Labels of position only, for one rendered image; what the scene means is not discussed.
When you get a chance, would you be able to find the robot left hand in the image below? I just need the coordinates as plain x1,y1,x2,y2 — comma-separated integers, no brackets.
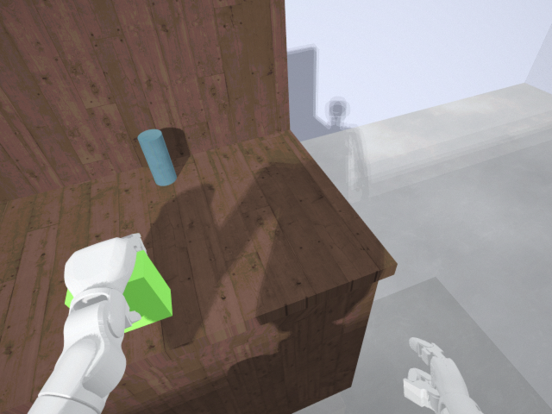
65,233,147,329

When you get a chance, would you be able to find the sponge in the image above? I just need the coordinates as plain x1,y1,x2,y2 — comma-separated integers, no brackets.
65,250,173,333

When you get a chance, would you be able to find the left robot forearm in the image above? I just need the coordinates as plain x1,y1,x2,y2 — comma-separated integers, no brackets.
28,287,126,414

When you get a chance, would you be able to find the robot right hand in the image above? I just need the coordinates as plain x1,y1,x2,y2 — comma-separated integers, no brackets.
404,337,469,414

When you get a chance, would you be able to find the right robot forearm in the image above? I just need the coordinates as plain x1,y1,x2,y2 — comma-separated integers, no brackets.
438,392,483,414

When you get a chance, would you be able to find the table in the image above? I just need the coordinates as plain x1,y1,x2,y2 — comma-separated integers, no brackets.
0,0,398,414

